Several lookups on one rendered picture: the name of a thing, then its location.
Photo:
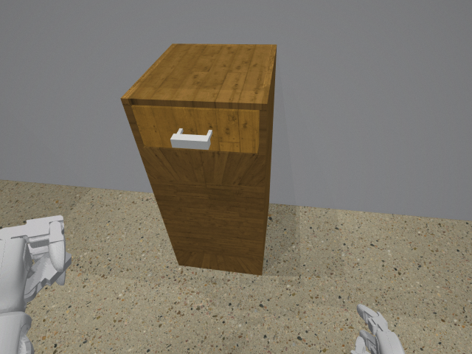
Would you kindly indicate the cabinet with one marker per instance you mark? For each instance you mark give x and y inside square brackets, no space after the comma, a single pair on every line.
[214,204]

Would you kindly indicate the drawer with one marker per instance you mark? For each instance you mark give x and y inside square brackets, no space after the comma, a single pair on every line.
[233,130]

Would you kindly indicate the left robot hand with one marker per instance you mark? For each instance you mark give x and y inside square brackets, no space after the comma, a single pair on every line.
[47,247]

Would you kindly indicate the robot left forearm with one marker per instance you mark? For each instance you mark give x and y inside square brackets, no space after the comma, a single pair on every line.
[13,329]

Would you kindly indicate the right robot hand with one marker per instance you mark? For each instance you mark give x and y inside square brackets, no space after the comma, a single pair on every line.
[384,342]

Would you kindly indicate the handle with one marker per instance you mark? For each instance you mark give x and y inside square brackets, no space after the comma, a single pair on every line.
[189,141]

